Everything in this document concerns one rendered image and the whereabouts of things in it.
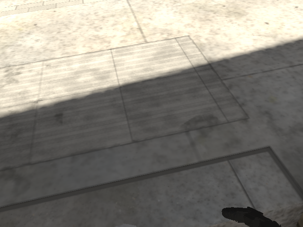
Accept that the robot right hand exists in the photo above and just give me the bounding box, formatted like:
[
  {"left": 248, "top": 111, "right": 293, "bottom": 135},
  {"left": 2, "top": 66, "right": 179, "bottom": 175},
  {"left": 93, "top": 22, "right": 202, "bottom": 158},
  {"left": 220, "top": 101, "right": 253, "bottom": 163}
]
[{"left": 222, "top": 206, "right": 281, "bottom": 227}]

